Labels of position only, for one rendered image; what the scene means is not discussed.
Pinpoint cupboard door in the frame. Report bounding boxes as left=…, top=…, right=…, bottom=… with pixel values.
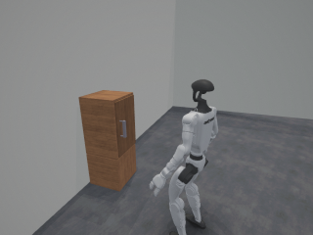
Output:
left=114, top=94, right=136, bottom=158

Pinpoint left robot forearm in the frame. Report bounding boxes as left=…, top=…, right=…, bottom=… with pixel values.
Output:
left=160, top=145, right=186, bottom=179

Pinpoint handle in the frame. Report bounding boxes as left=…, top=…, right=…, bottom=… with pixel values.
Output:
left=120, top=120, right=127, bottom=138

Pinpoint left robot hand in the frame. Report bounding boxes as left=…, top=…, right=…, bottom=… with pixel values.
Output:
left=149, top=174, right=166, bottom=197

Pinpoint right robot upper arm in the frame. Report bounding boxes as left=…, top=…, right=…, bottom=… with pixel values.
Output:
left=209, top=106, right=218, bottom=137

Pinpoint right robot forearm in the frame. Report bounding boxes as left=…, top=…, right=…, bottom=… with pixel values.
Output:
left=208, top=135, right=216, bottom=146

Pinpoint robot torso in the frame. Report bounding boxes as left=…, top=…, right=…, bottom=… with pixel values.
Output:
left=185, top=108, right=214, bottom=175

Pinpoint left robot upper arm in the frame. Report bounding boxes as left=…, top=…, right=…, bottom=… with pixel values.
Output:
left=179, top=113, right=198, bottom=156

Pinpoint left robot thigh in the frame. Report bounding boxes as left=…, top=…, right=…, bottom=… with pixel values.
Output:
left=168, top=164, right=195, bottom=211

